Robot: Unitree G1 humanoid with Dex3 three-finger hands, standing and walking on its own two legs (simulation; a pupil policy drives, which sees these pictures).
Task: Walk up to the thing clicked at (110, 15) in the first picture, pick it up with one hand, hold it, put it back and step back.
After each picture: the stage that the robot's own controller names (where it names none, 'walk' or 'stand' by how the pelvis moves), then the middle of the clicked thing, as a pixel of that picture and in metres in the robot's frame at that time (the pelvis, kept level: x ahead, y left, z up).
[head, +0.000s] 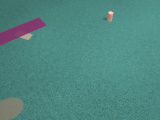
stand; (110, 16) +1.75 -0.40 -0.72
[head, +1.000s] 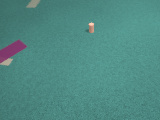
walk; (91, 27) +1.63 -0.02 -0.69
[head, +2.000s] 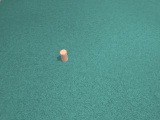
walk; (64, 55) +1.01 +0.25 -0.71
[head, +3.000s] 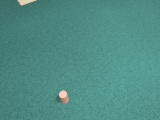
walk; (64, 97) +0.59 +0.22 -0.72
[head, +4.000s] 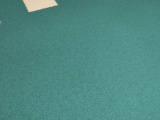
walk; out of the picture +0.36 +0.14 -0.71
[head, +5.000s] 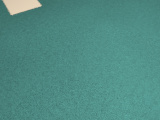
stand; out of the picture +0.28 +0.16 -0.72
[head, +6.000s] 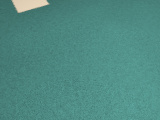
stand; out of the picture +0.26 +0.14 -0.71
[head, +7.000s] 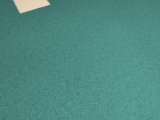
stand; out of the picture +0.28 +0.14 -0.72
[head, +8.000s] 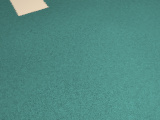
stand; out of the picture +0.30 +0.15 -0.72
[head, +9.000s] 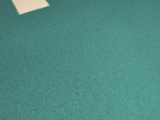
stand; out of the picture +0.28 +0.14 -0.72
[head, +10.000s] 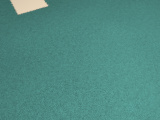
go down; out of the picture +0.28 +0.14 -0.73
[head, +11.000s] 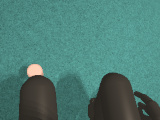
go down; (35, 72) +0.36 +0.17 -0.35
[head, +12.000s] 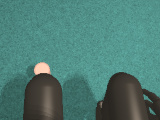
go down; (43, 72) +0.37 +0.16 -0.31
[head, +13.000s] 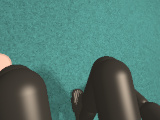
close in; (0, 67) +0.36 +0.19 -0.22
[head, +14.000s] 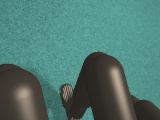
close; out of the picture +0.36 +0.20 -0.22
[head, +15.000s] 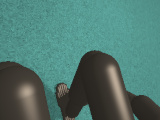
lift; out of the picture +0.36 +0.20 -0.22
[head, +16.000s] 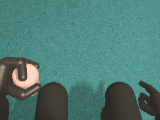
lift; (27, 81) +0.30 +0.19 -0.05
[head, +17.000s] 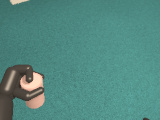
hold; (33, 91) +0.30 +0.17 +0.00
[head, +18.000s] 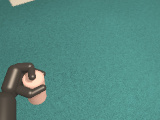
hold; (35, 88) +0.31 +0.17 +0.00
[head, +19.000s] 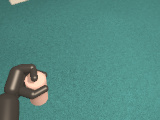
hold; (37, 89) +0.31 +0.17 -0.01
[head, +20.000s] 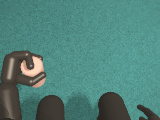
crouch; (34, 73) +0.36 +0.17 -0.08
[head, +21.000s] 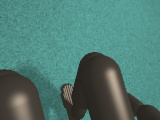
lower; out of the picture +0.41 +0.23 -0.22
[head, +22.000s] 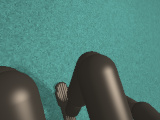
lower; out of the picture +0.40 +0.24 -0.23
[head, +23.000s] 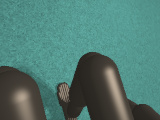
lower; out of the picture +0.39 +0.23 -0.23
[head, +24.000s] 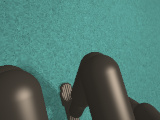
lower; out of the picture +0.37 +0.21 -0.23
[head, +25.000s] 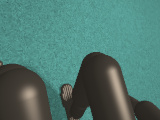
loosen; out of the picture +0.37 +0.20 -0.23
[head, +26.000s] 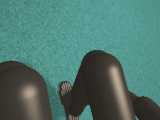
withdraw; out of the picture +0.37 +0.20 -0.22
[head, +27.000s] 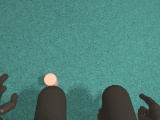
walk; (51, 81) +0.37 +0.15 -0.44
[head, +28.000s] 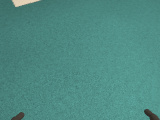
stand; out of the picture +0.30 +0.14 -0.66
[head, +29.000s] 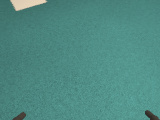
stand; out of the picture +0.31 +0.15 -0.66
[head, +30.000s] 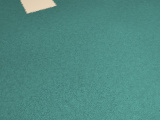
stand; out of the picture +0.32 +0.14 -0.71
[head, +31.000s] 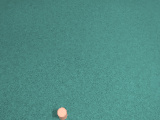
walk; (62, 113) +0.34 +0.13 -0.70
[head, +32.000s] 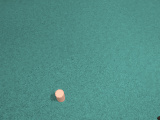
walk; (60, 95) +0.48 +0.18 -0.69
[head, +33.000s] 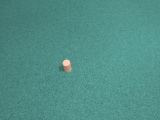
walk; (67, 66) +0.78 +0.20 -0.70
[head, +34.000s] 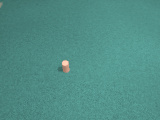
stand; (65, 66) +0.93 +0.17 -0.71
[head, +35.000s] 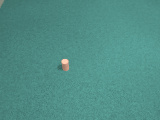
stand; (65, 64) +0.94 +0.17 -0.72
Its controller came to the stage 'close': yes
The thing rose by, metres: 0.70
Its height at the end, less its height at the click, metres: +0.00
